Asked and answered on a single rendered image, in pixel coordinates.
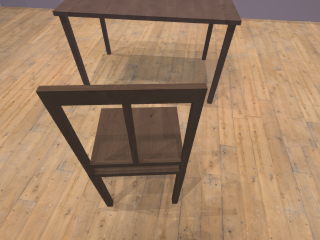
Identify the table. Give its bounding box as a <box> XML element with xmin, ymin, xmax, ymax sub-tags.
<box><xmin>52</xmin><ymin>0</ymin><xmax>242</xmax><ymax>104</ymax></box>

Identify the chair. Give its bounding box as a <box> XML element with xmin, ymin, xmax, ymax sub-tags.
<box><xmin>36</xmin><ymin>83</ymin><xmax>208</xmax><ymax>207</ymax></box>

